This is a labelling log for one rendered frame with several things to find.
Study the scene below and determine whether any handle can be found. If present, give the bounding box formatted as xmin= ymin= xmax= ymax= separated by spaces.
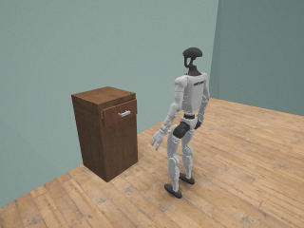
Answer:
xmin=119 ymin=111 xmax=131 ymax=117

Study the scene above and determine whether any right robot upper arm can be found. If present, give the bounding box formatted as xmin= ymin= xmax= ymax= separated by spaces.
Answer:
xmin=201 ymin=72 xmax=210 ymax=101

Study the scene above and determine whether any robot right shin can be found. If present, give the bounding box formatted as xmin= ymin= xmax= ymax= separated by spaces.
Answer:
xmin=181 ymin=146 xmax=194 ymax=179

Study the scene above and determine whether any left robot upper arm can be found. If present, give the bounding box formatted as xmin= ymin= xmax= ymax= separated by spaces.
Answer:
xmin=173 ymin=76 xmax=188 ymax=112

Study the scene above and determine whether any cabinet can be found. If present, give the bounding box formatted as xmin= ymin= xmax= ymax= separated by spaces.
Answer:
xmin=71 ymin=86 xmax=139 ymax=182

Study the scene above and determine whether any left robot hand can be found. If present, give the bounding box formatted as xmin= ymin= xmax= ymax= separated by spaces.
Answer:
xmin=151 ymin=130 xmax=172 ymax=151

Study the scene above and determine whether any right robot hand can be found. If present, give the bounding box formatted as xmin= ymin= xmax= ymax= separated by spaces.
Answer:
xmin=196 ymin=113 xmax=205 ymax=127

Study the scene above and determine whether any humanoid robot torso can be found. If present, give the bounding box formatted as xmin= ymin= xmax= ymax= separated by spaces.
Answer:
xmin=180 ymin=72 xmax=204 ymax=132

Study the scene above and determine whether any drawer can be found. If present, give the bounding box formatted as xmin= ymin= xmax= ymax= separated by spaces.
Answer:
xmin=100 ymin=99 xmax=138 ymax=128

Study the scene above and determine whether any left robot forearm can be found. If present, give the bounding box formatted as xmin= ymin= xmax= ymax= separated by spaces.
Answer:
xmin=159 ymin=103 xmax=178 ymax=134

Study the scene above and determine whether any right robot forearm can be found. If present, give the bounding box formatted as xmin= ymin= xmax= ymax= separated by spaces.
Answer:
xmin=198 ymin=98 xmax=210 ymax=116

